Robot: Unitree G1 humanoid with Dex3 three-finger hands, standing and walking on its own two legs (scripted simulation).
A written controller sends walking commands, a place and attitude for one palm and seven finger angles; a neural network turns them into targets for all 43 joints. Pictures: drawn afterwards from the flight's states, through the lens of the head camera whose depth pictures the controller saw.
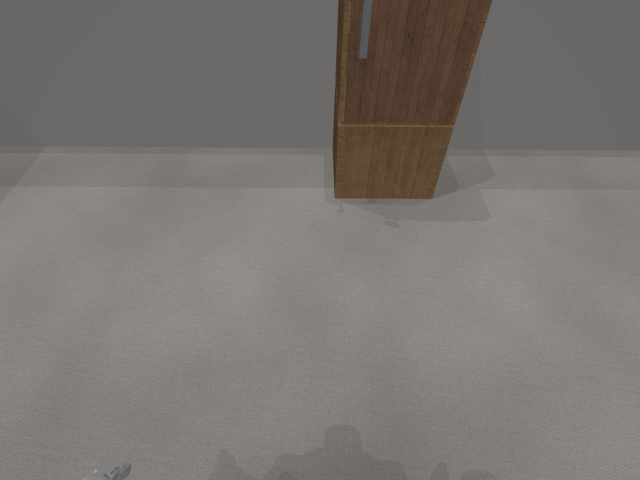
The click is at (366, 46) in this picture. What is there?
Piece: cupboard door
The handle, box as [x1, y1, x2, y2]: [359, 0, 371, 58]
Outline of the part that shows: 371,0 363,0 359,57 366,58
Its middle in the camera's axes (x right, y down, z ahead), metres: +0.14 -0.68 +1.23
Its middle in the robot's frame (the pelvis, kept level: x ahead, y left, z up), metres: +1.38 -0.08 +0.01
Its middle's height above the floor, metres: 0.78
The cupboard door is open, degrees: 0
